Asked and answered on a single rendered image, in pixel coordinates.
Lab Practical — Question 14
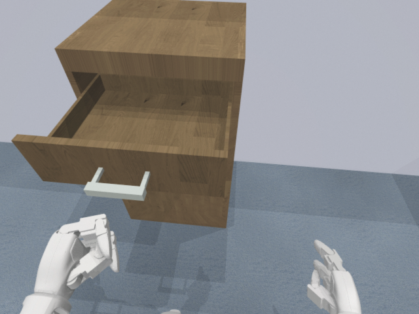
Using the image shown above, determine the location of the cabinet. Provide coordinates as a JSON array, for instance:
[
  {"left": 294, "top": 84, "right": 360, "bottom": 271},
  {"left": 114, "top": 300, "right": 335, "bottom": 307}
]
[{"left": 55, "top": 0, "right": 246, "bottom": 228}]

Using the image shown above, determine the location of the drawer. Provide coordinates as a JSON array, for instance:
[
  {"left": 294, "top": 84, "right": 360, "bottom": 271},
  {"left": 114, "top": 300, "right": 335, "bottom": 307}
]
[{"left": 11, "top": 73, "right": 233, "bottom": 198}]

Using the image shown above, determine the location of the handle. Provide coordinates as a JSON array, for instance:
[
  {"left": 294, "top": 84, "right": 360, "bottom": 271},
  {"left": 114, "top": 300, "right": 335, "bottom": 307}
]
[{"left": 84, "top": 167, "right": 151, "bottom": 201}]

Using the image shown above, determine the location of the left robot hand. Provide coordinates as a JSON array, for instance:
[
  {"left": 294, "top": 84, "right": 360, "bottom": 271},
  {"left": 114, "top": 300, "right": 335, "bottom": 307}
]
[{"left": 34, "top": 214, "right": 120, "bottom": 300}]

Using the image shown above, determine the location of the left robot forearm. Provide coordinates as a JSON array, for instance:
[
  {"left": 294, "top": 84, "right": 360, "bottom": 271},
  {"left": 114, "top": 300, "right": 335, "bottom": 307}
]
[{"left": 20, "top": 293, "right": 72, "bottom": 314}]

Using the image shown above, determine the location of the right robot hand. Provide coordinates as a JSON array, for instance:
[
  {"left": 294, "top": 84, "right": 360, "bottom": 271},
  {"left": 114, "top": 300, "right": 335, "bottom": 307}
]
[{"left": 307, "top": 240, "right": 361, "bottom": 314}]

